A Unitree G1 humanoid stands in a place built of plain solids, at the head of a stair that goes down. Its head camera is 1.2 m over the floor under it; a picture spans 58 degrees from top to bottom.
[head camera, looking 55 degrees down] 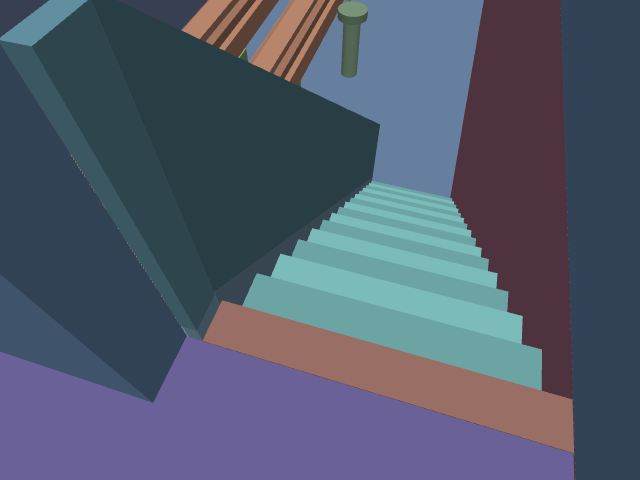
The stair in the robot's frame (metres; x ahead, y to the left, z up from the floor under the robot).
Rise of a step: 0.19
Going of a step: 0.22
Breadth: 1.03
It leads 17 degrees to the right of straight ahead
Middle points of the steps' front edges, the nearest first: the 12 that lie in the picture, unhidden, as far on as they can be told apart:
0.47 -0.19 0.00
0.68 -0.25 -0.19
0.89 -0.32 -0.39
1.10 -0.38 -0.58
1.32 -0.45 -0.77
1.53 -0.51 -0.97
1.74 -0.57 -1.16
1.95 -0.64 -1.35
2.17 -0.70 -1.55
2.38 -0.77 -1.74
2.59 -0.83 -1.94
2.80 -0.90 -2.13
